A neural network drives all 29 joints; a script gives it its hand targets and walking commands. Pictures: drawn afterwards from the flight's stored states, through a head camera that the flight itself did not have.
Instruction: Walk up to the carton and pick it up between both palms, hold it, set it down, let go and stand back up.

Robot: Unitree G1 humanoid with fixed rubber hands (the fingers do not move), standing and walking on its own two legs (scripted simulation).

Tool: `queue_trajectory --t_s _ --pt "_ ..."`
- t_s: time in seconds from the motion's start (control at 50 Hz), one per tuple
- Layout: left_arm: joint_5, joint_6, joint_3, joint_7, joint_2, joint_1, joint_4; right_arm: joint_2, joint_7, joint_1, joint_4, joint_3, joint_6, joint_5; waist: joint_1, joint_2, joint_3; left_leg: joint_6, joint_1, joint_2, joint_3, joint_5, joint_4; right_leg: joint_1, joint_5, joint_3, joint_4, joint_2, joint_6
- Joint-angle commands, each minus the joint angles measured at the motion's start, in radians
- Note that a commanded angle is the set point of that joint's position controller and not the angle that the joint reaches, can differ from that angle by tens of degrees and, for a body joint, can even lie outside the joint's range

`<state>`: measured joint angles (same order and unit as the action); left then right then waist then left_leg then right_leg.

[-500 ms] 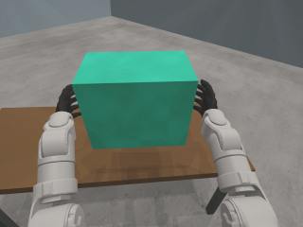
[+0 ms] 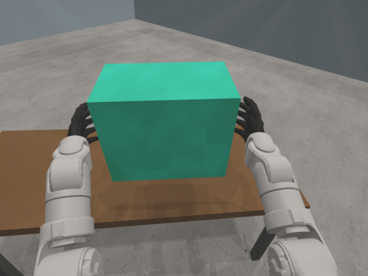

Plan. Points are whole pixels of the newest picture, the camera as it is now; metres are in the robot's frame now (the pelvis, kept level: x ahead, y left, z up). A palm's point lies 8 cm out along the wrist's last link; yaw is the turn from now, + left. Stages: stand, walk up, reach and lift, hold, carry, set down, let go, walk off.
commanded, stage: hold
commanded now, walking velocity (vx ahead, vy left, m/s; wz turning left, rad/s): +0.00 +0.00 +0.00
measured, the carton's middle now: (167, 122) +0.43 +0.02 +0.16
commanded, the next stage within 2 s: set down in 0.22 s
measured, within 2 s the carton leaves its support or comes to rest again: neither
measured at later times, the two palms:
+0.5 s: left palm (79, 135) +0.35 +0.20 +0.18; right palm (254, 128) +0.35 -0.17 +0.19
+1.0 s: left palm (96, 152) +0.39 +0.19 +0.10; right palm (244, 146) +0.39 -0.18 +0.11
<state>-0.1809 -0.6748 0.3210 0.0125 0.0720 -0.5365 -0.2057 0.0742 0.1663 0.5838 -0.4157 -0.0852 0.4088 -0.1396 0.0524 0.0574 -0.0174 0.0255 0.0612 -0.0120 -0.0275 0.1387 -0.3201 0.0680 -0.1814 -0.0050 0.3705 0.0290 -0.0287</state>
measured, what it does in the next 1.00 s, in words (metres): stands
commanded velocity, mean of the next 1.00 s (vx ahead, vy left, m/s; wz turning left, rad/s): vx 0.00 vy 0.00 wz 0.00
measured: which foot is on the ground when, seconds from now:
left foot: down 0.00-1.00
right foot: down 0.00-1.00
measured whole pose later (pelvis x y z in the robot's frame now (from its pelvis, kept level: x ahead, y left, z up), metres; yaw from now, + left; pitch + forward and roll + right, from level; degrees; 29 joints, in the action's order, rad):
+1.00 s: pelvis +0.03 -0.01 +0.00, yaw +0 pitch -4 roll +1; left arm -0.23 -0.35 0.32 0.06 0.03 -0.41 -0.26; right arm 0.02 0.18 0.47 -0.50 -0.09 0.01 -0.09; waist 0.05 0.06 0.09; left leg 0.03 0.04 -0.01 -0.03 0.16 -0.28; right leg 0.07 -0.22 -0.01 0.37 0.03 -0.03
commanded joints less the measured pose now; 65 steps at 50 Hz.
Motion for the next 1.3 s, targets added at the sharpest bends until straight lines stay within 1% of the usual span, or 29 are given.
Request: queue_trajectory --t_s 0.0,0.06,0.08,0.1,0.12,0.16,0.18,0.2,0.22,0.38,0.4,0.42,0.46,0.5,0.54,0.6,0.62,0.66,0.68,0.7,0.72,0.78,0.82,0.98,1.0,1.04,1.1,1.24,1.28 --pt "0.116 0.113 -0.428 0.207 -0.449 -0.881 0.217 -0.515 -0.199 0.775 0.184 0.299 -0.083 -0.049 0.054 -0.055 -0.353 -0.037 -0.027 0.074 0.056 -0.037 0.073 -0.113 0.155 -0.017 -0.122 -0.037 0.086" --pt "0.11 0.11 -0.432 0.2 -0.451 -0.847 0.227 -0.497 -0.193 0.768 0.205 0.321 -0.079 -0.069 0.043 -0.068 -0.369 -0.029 -0.048 0.077 0.056 -0.086 0.058 -0.121 0.219 -0.017 -0.116 -0.023 0.086" --pt "0.122 0.108 -0.439 0.202 -0.448 -0.852 0.25 -0.487 -0.188 0.734 0.196 0.31 -0.076 -0.067 0.066 -0.065 -0.354 -0.03 -0.054 0.076 0.046 -0.085 0.053 -0.125 0.228 -0.018 -0.117 -0.031 0.089" --pt "0.122 0.106 -0.449 0.202 -0.465 -0.87 0.244 -0.493 -0.193 0.748 0.192 0.294 -0.078 -0.067 0.064 -0.084 -0.371 -0.025 -0.048 0.072 0.044 -0.067 0.058 -0.109 0.199 -0.02 -0.114 -0.029 0.086" --pt "0.105 0.105 -0.415 0.203 -0.435 -0.866 0.212 -0.492 -0.192 0.749 0.166 0.303 -0.074 -0.057 0.042 -0.062 -0.333 -0.036 -0.025 0.078 0.057 -0.026 0.072 -0.114 0.149 -0.013 -0.126 -0.037 0.092" --pt "0.115 0.109 -0.442 0.198 -0.465 -0.872 0.239 -0.507 -0.2 0.773 0.208 0.315 -0.084 -0.074 0.044 -0.082 -0.376 -0.033 -0.045 0.074 0.055 -0.056 0.065 -0.107 0.158 -0.018 -0.121 -0.028 0.084" --pt "0.115 0.108 -0.449 0.2 -0.464 -0.877 0.236 -0.489 -0.2 0.743 0.164 0.292 -0.077 -0.058 0.064 -0.095 -0.344 -0.031 -0.038 0.071 0.048 -0.037 0.067 -0.105 0.149 -0.017 -0.122 -0.031 0.08" --pt "0.111 0.11 -0.433 0.202 -0.455 -0.876 0.231 -0.502 -0.198 0.763 0.179 0.306 -0.082 -0.062 0.052 -0.07 -0.357 -0.036 -0.032 0.071 0.051 -0.046 0.067 -0.115 0.14 -0.023 -0.121 -0.025 0.082" --pt "0.098 0.106 -0.453 0.224 -0.499 -0.743 0.194 -0.529 -0.185 0.696 0.196 0.334 -0.088 -0.066 0.026 -0.08 -0.349 -0.059 -0.044 0.064 0.059 -0.036 0.055 -0.138 0.136 -0.008 -0.12 -0.027 0.09" --pt "0.068 0.196 -0.426 0.245 -0.462 -0.752 0.202 -0.54 -0.177 0.724 0.25 0.319 -0.211 0.013 0.013 -0.092 -0.375 -0.039 -0.08 0.058 0.064 -0.052 0.051 -0.128 0.105 -0.02 -0.12 -0.038 0.085" --pt "0.04 0.204 -0.395 0.252 -0.451 -0.743 0.161 -0.525 -0.18 0.728 0.212 0.284 -0.227 0.04 0.023 -0.091 -0.371 -0.04 -0.086 0.057 0.073 -0.042 0.05 -0.125 0.065 -0.028 -0.128 -0.038 0.083" --pt "0.014 0.217 -0.348 0.261 -0.425 -0.702 0.136 -0.54 -0.182 0.705 0.206 0.281 -0.24 0.062 -0.004 -0.055 -0.365 -0.054 -0.096 0.062 0.082 -0.03 0.056 -0.123 0.029 -0.023 -0.134 -0.039 0.083" --pt "-0.018 0.236 -0.312 0.272 -0.406 -0.657 0.104 -0.516 -0.188 0.652 0.141 0.255 -0.265 0.082 -0.021 -0.053 -0.302 -0.056 -0.072 0.058 0.092 -0.016 0.077 -0.139 -0.024 -0.028 -0.14 -0.04 0.081" --pt "-0.051 0.234 -0.295 0.293 -0.396 -0.601 0.037 -0.493 -0.187 0.597 0.083 0.22 -0.268 0.112 0.006 -0.054 -0.225 -0.061 -0.068 0.061 0.096 0.022 0.089 -0.128 -0.08 -0.031 -0.157 -0.037 0.072" --pt "-0.08 0.243 -0.27 0.303 -0.363 -0.56 0.011 -0.474 -0.193 0.55 0.032 0.211 -0.273 0.124 -0.022 -0.043 -0.186 -0.068 -0.051 0.054 0.098 0.052 0.107 -0.118 -0.154 -0.025 -0.161 -0.038 0.067" --pt "-0.049 0.26 -0.313 0.3 -0.39 -0.585 0.051 -0.484 -0.196 0.529 0.023 0.206 -0.305 0.144 -0.007 -0.059 -0.168 -0.064 -0.061 0.052 0.109 0.074 0.126 -0.089 -0.198 -0.047 -0.178 -0.037 0.068" --pt "-0.037 0.276 -0.328 0.294 -0.381 -0.597 0.067 -0.5 -0.192 0.52 0.029 0.236 -0.319 0.135 -0.02 -0.065 -0.181 -0.059 -0.059 0.046 0.107 0.056 0.12 -0.112 -0.178 -0.036 -0.174 -0.045 0.071" --pt "-0.021 0.298 -0.329 0.286 -0.366 -0.597 0.03 -0.513 -0.189 0.53 0.03 0.221 -0.338 0.152 -0.013 -0.061 -0.188 -0.061 -0.048 0.055 0.113 0.077 0.113 -0.1 -0.185 -0.05 -0.167 -0.037 0.072" --pt "-0.017 0.309 -0.346 0.279 -0.372 -0.592 0.047 -0.52 -0.187 0.511 0.029 0.244 -0.352 0.151 -0.014 -0.05 -0.194 -0.057 -0.063 0.055 0.115 0.052 0.113 -0.1 -0.151 -0.048 -0.164 -0.04 0.074" --pt "-0.015 0.326 -0.338 0.274 -0.355 -0.594 0.061 -0.539 -0.184 0.522 0.051 0.278 -0.367 0.139 -0.042 -0.049 -0.205 -0.058 -0.05 0.053 0.116 0.024 0.106 -0.111 -0.125 -0.034 -0.157 -0.051 0.085" --pt "0.002 0.335 -0.353 0.264 -0.373 -0.575 0.072 -0.541 -0.18 0.504 0.074 0.273 -0.377 0.15 -0.022 -0.04 -0.237 -0.055 -0.065 0.056 0.114 -0.011 0.103 -0.125 -0.034 -0.05 -0.148 -0.043 0.09" --pt "0.047 0.395 -0.429 0.241 -0.395 -0.58 0.12 -0.573 -0.171 0.502 0.159 0.337 -0.427 0.137 -0.02 -0.063 -0.361 -0.038 -0.083 0.054 0.11 -0.076 0.081 -0.193 0.166 -0.046 -0.113 -0.047 0.103" --pt "0.066 0.438 -0.459 0.227 -0.413 -0.56 0.158 -0.597 -0.165 0.456 0.21 0.401 -0.453 0.12 -0.026 -0.041 -0.479 -0.035 -0.08 0.061 0.106 -0.168 0.056 -0.264 0.408 -0.034 -0.077 -0.057 0.118" --pt "0.092 0.507 -0.554 0.196 -0.446 -0.414 0.189 -0.623 -0.119 0.35 0.348 0.562 -0.53 0.08 -0.007 -0.011 -0.616 -0.015 -0.025 0.07 0.063 -0.275 0.039 -0.468 1.015 -0.027 0.02 -0.096 0.17" --pt "0.083 0.506 -0.558 0.197 -0.463 -0.405 0.189 -0.615 -0.117 0.323 0.321 0.564 -0.533 0.078 0.0 -0.037 -0.606 -0.007 -0.031 0.074 0.069 -0.289 0.035 -0.475 1.032 -0.035 0.025 -0.092 0.161" --pt "0.071 0.5 -0.531 0.204 -0.437 -0.347 0.189 -0.6 -0.113 0.29 0.34 0.573 -0.531 0.072 -0.009 0.0 -0.593 -0.008 -0.05 0.068 0.056 -0.295 0.046 -0.5 1.106 -0.034 0.033 -0.098 0.173" --pt "0.07 0.494 -0.543 0.21 -0.452 -0.332 0.249 -0.602 -0.108 0.259 0.397 0.599 -0.54 0.053 0.0 -0.01 -0.602 -0.009 -0.058 0.065 0.051 -0.318 0.055 -0.515 1.156 -0.038 0.041 -0.101 0.171" --pt "0.051 0.512 -0.517 0.212 -0.454 -0.391 0.167 -0.585 -0.116 0.323 0.298 0.543 -0.547 0.105 -0.01 -0.018 -0.475 -0.003 -0.034 0.067 0.07 -0.233 0.081 -0.458 0.94 -0.038 0.0 -0.096 0.15" --pt "0.061 0.518 -0.527 0.216 -0.471 -0.428 0.161 -0.575 -0.128 0.322 0.266 0.499 -0.543 0.126 0.014 -0.023 -0.463 -0.002 -0.043 0.062 0.076 -0.216 0.082 -0.407 0.823 -0.043 -0.018 -0.088 0.136"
